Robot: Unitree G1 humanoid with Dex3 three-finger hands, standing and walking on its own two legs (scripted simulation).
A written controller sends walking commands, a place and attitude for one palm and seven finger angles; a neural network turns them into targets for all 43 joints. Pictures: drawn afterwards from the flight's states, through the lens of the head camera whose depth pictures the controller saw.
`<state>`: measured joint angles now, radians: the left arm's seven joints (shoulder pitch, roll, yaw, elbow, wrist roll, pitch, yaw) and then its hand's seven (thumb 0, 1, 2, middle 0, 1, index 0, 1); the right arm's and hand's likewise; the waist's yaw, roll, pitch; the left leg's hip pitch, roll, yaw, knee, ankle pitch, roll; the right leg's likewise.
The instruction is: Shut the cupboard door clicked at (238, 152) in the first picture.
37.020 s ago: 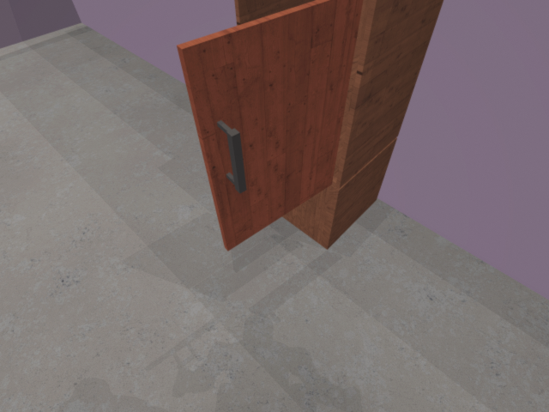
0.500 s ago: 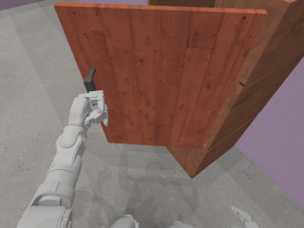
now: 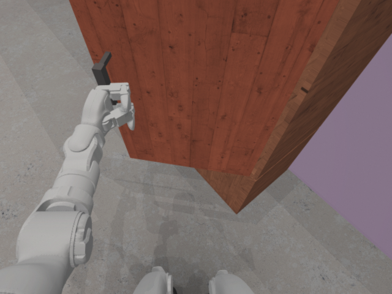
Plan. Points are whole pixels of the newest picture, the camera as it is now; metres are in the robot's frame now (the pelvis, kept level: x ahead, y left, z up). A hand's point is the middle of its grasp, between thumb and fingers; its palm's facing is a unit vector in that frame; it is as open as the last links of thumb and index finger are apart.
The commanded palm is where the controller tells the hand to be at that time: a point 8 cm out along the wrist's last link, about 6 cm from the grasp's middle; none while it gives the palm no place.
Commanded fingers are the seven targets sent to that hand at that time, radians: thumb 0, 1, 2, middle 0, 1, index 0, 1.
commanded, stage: push the door shut along its arc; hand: left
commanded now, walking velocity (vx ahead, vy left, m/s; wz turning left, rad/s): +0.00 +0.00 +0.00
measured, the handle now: (112, 90) +0.54 +0.17 +0.08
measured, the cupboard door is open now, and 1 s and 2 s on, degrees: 42 29 22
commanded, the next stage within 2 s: pull the fist back off the door in 1.02 s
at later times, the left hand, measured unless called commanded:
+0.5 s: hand (153, 92) +0.52 +0.07 +0.09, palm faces -0.34 -0.94 -0.02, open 3.1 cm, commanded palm +0.52 +0.12 +0.09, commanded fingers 0.00 0.90 0.90 -1.30 -1.50 -1.30 -1.50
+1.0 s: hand (166, 79) +0.56 +0.05 +0.09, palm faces -0.41 -0.91 -0.02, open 3.2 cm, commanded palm +0.58 +0.08 +0.09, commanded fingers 0.00 0.90 0.90 -1.30 -1.50 -1.30 -1.50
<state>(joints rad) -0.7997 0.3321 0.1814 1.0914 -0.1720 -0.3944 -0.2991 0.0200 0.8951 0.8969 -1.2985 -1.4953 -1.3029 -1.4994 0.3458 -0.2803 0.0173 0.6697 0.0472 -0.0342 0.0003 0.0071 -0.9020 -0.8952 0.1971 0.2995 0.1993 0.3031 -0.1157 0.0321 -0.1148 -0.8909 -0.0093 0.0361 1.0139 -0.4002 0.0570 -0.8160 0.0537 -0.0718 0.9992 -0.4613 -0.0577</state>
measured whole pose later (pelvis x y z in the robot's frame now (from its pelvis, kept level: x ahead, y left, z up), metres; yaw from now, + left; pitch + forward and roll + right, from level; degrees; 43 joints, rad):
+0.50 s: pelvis +0.00 +0.00 -0.01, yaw -1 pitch +21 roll -3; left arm -1.05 0.39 0.20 1.23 -0.11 -0.34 -0.34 0.02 0.90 0.90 -1.30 -1.50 -1.30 -1.50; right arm 0.39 -0.28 0.02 0.67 0.03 -0.03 0.02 0.00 -0.90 -0.90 0.20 0.30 0.20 0.30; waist -0.19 0.06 -0.12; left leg -1.03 0.00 0.04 1.09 -0.43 0.06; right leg -0.94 0.06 -0.07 1.05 -0.48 -0.05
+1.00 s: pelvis +0.00 -0.01 -0.03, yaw -1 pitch +25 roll -3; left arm -1.28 0.48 0.18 1.34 -0.09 -0.24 -0.41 0.01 0.95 0.95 -1.30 -1.50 -1.30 -1.50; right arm 0.38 -0.29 0.03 0.70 0.01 -0.06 -0.01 0.00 -0.90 -0.89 0.20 0.30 0.20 0.30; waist -0.24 0.06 -0.11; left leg -1.15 0.02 0.01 1.17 -0.45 0.04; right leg -1.06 0.08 -0.11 1.12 -0.50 -0.08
